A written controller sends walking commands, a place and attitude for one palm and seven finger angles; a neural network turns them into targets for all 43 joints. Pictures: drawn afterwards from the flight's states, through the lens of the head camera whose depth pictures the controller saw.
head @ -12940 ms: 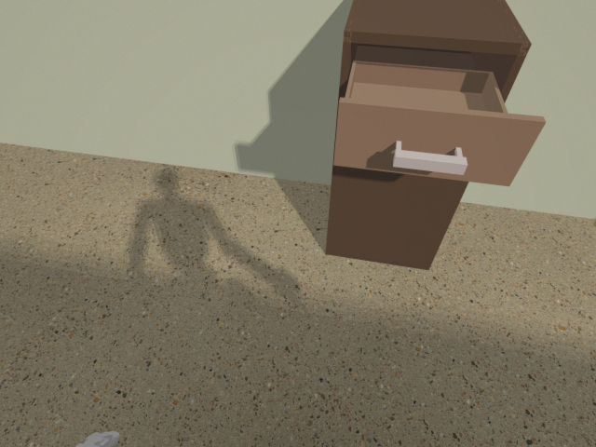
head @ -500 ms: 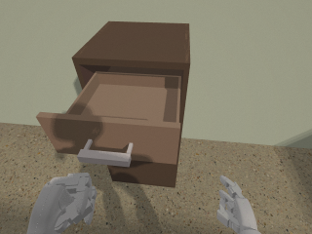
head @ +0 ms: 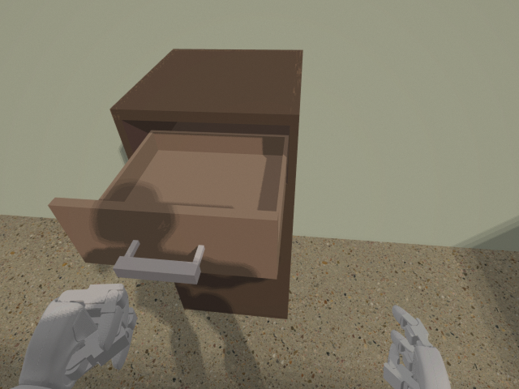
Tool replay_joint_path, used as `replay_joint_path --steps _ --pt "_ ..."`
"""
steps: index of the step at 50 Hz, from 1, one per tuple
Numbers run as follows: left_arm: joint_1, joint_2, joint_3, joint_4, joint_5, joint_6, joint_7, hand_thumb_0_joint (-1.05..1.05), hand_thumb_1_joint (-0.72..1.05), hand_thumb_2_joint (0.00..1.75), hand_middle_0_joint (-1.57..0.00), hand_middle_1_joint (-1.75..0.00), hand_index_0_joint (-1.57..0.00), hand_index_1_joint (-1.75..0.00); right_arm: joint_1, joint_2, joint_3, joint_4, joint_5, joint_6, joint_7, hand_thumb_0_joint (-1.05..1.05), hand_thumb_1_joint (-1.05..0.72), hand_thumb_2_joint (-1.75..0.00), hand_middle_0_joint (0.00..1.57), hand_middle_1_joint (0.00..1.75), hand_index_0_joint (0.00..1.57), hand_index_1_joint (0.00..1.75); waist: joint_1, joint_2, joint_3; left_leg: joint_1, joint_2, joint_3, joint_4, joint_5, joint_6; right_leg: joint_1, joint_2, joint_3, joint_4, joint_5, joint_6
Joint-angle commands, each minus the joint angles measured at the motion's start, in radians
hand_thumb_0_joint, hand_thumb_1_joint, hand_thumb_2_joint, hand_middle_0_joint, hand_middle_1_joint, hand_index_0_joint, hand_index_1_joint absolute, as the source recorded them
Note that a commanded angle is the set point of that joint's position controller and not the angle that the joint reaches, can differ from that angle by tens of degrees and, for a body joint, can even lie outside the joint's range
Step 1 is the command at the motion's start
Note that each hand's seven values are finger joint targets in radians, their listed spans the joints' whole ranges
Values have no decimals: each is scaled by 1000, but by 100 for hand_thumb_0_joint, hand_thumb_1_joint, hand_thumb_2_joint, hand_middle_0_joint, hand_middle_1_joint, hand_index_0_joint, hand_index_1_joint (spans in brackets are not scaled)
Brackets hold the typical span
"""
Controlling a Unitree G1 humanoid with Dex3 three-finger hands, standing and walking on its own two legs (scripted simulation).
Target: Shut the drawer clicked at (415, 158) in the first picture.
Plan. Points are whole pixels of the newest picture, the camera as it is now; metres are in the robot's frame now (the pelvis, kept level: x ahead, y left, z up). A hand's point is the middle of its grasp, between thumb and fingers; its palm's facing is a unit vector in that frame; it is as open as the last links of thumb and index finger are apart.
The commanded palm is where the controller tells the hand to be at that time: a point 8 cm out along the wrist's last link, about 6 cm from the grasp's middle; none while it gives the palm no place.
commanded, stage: bring the fist close to the handle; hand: left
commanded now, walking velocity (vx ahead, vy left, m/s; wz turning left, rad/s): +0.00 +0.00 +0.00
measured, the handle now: (162, 259) +0.31 +0.21 +0.05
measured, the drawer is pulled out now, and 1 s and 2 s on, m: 0.29 0.29 0.27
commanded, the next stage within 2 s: push the drawer shut in 1.50 s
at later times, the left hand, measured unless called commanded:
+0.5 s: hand (137, 327) +0.17 +0.18 +0.10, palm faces +0.01 -1.00 -0.06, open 3.3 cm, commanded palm +0.13 +0.22 +0.11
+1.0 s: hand (167, 326) +0.19 +0.15 +0.06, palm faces -0.03 -1.00 -0.04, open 3.3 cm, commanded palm +0.18 +0.21 +0.06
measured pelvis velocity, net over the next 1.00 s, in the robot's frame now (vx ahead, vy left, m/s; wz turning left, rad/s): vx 0.00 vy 0.01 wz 0.00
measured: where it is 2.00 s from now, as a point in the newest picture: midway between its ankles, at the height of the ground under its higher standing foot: outside the picture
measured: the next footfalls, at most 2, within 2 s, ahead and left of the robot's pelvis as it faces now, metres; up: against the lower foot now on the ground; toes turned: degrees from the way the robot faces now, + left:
none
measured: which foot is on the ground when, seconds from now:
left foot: down 0.00-1.00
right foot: down 0.00-1.00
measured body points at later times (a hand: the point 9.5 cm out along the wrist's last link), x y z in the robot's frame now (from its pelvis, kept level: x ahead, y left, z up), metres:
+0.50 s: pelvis +0.01 +0.00 +0.00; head +0.00 -0.02 +0.45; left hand +0.16 +0.23 +0.11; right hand +0.21 -0.22 -0.05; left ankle +0.04 +0.11 -0.72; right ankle -0.02 -0.09 -0.72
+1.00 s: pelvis +0.00 +0.01 -0.02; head +0.02 +0.00 +0.42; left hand +0.19 +0.21 +0.07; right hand +0.18 -0.22 -0.09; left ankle +0.04 +0.11 -0.72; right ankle -0.02 -0.09 -0.72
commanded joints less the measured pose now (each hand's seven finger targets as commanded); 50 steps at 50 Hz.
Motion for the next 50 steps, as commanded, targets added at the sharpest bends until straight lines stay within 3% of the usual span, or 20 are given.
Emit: replay_joint_path --steps 1,2,3,7,12,13,15,18,20,22,23,25,27,34,35,38,40,42,45,50 --pt "-53 115 110 -173 -41 -68 -29 0 90 90 -140 -160 -140 -160 -174 -86 -37 -173 1 -88 -10 0 -90 -90 20 30 20 30 5 -90 48 95 -27 -30 -85 90 29 -139 -43 115 -222 105 46" --pt "-41 119 121 -169 -45 -68 -37 0 90 90 -140 -160 -140 -160 -177 -86 -37 -173 0 -93 -10 0 -90 -90 20 30 20 30 11 -102 34 100 -27 -32 -85 101 29 -131 -43 117 -220 127 50" --pt "-49 136 139 -169 -43 -72 -40 0 90 90 -140 -160 -140 -160 -182 -86 -38 -163 2 -98 -9 0 -90 -90 20 30 20 30 14 -64 33 107 -29 -30 -84 115 28 -118 -42 118 -220 151 45" --pt "-15 107 135 -127 -56 -79 -62 0 90 90 -140 -160 -140 -160 -171 -90 -39 -155 -1 -104 -5 0 -90 -90 20 30 20 30 13 -98 5 115 -31 -32 -91 171 28 -98 -40 95 -174 306 58" --pt "-20 92 121 -81 -52 -108 -83 0 90 90 -140 -160 -140 -160 -165 -93 -45 -149 -5 -94 -1 0 -90 -90 20 30 20 30 7 -89 2 101 -37 -28 -81 186 29 -108 -37 92 -152 351 61" --pt "-46 95 109 -86 -42 -118 -81 0 90 90 -140 -160 -140 -160 -167 -95 -45 -144 -8 -95 1 0 -90 -90 20 30 20 30 3 -67 13 98 -39 -27 -76 181 30 -114 -36 96 -156 337 56" --pt "-78 78 81 -87 -36 -140 -77 0 90 90 -140 -160 -140 -160 -155 -98 -48 -148 -14 -93 1 0 -90 -90 20 30 20 30 -10 -89 8 94 -38 -28 -76 165 32 -135 -33 88 -146 287 53" --pt "-117 111 115 -53 -25 -168 -65 0 90 90 -140 -160 -140 -160 -154 -100 -53 -133 -18 -81 -1 0 -90 -90 20 30 20 30 -10 -76 7 76 -37 -28 -64 144 30 -143 -33 99 -152 232 46" --pt "-137 76 76 -32 -21 -179 -65 0 90 90 -140 -160 -140 -160 -149 -101 -52 -135 -21 -74 1 0 -90 -90 20 30 20 30 -21 -63 11 74 -36 -30 -68 131 30 -161 -32 85 -139 199 43" --pt "-162 62 51 -18 -18 -181 -64 0 90 90 -140 -160 -140 -160 -148 -104 -50 -139 -23 -69 4 0 -90 -90 20 30 20 30 -27 -42 2 74 -35 -32 -67 127 32 -171 -32 78 -126 195 41" --pt "-170 89 84 -6 -15 -181 -55 0 90 90 -140 -160 -140 -160 -148 -106 -55 -133 -24 -65 3 0 -90 -90 20 30 20 30 -21 -50 -17 68 -35 -32 -62 130 31 -158 -32 82 -127 195 40" --pt "-144 45 42 6 -10 -181 -56 0 90 90 -140 -160 -140 -160 -149 -103 -55 -144 -26 -57 8 0 -90 -90 20 30 20 30 -22 -68 -27 70 -34 -32 -67 144 32 -161 -31 65 -107 212 40" --pt "-116 46 41 7 -7 -179 -51 0 90 90 -140 -160 -140 -160 -146 -102 -60 -152 -28 -49 15 0 -90 -90 20 30 20 30 -15 -68 -59 65 -35 -31 -61 165 32 -157 -31 54 -85 250 40" --pt "-72 17 0 -1 30 -213 7 0 90 90 -140 -160 -140 -160 -131 -99 -69 -168 -42 -2 34 0 -90 -90 20 30 20 30 -22 -83 -63 26 -29 -36 -42 177 29 -200 -22 22 -20 236 33" --pt "-88 -6 -33 -13 34 -224 11 0 90 90 -140 -160 -140 -160 -130 -99 -69 -174 -41 3 36 0 -90 -90 20 30 20 30 -32 -66 -54 22 -30 -36 -35 159 27 -221 -22 21 -11 214 33" --pt "-117 19 -24 -1 50 -253 37 0 90 90 -140 -160 -140 -160 -122 -105 -72 -175 -46 22 36 0 -90 -90 20 30 20 30 -40 -76 -50 -12 -26 -44 -18 118 26 -255 -19 24 6 160 31" --pt "-123 1 -44 13 54 -267 43 0 90 90 -140 -160 -140 -160 -112 -103 -72 -187 -45 33 35 0 -90 -90 20 30 20 30 -46 -87 -68 -25 -24 -45 -6 93 24 -276 -19 24 22 129 31" --pt "-156 -10 -70 15 57 -282 44 0 90 90 -140 -160 -140 -160 -109 -107 -69 -197 -45 41 36 0 -90 -90 20 30 20 30 -54 -54 -68 -41 -24 -51 5 65 22 -305 -19 26 37 94 29" --pt "-211 -11 -80 47 60 -289 52 0 90 90 -140 -160 -140 -160 -104 -113 -68 -200 -47 55 30 0 -90 -90 20 30 20 30 -67 -80 -67 -71 -25 -56 21 17 24 -333 -18 38 40 44 30" --pt "-248 -11 -77 99 65 -292 66 0 90 90 -140 -160 -140 -160 -93 -114 -64 -208 -49 81 29 0 -90 -90 20 30 20 30 -63 -73 -106 -92 -25 -55 43 30 22 -336 -18 40 66 62 28"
